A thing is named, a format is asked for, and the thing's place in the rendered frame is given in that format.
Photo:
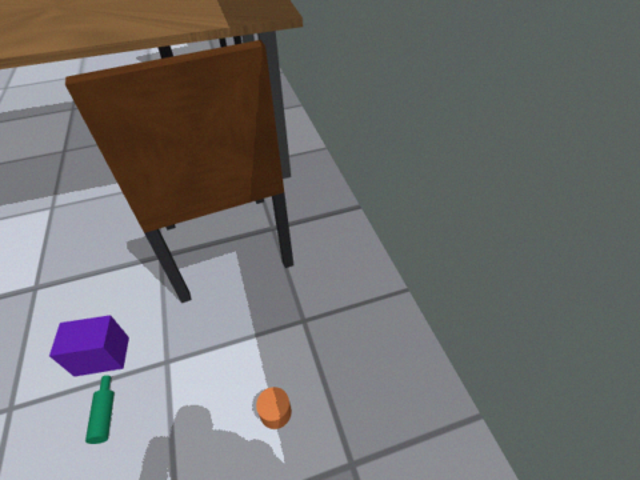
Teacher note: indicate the table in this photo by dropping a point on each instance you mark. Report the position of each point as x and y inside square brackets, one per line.
[43, 31]

